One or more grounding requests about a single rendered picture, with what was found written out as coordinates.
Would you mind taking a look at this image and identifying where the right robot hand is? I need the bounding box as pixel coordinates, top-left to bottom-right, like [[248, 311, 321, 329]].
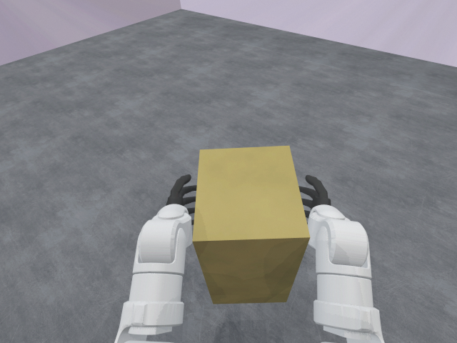
[[298, 175, 331, 224]]

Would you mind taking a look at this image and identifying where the robot right forearm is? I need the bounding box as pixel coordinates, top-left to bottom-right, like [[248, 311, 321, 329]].
[[308, 204, 385, 343]]

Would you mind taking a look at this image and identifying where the robot left forearm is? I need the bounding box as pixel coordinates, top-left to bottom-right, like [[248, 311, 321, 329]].
[[114, 204, 193, 343]]

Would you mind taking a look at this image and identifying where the carton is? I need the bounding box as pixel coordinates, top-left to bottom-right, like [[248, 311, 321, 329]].
[[192, 146, 310, 304]]

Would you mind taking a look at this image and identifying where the left robot hand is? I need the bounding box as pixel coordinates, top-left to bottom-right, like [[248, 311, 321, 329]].
[[166, 174, 197, 225]]

